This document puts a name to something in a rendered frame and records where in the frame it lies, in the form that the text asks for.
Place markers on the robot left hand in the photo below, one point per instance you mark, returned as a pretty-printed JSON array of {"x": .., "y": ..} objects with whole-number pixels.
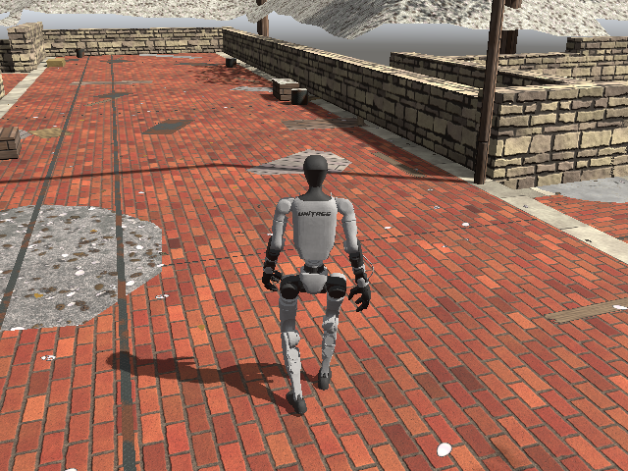
[{"x": 273, "y": 277}]

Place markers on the humanoid robot head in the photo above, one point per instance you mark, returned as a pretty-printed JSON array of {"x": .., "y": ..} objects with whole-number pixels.
[{"x": 315, "y": 170}]

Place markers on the right robot shin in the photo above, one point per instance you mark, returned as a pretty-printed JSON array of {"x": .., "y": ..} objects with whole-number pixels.
[{"x": 328, "y": 348}]

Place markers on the robot right forearm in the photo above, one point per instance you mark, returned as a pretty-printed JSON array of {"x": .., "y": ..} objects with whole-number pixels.
[{"x": 358, "y": 267}]

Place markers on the robot left forearm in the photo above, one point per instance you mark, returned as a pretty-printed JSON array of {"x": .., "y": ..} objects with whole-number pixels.
[{"x": 270, "y": 259}]

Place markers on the robot left upper arm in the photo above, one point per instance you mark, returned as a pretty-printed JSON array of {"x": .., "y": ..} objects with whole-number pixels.
[{"x": 284, "y": 206}]

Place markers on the robot right hand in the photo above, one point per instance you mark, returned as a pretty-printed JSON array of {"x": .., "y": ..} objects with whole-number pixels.
[{"x": 365, "y": 297}]

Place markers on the robot right upper arm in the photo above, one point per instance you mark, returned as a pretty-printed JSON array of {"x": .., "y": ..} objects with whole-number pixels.
[{"x": 348, "y": 220}]

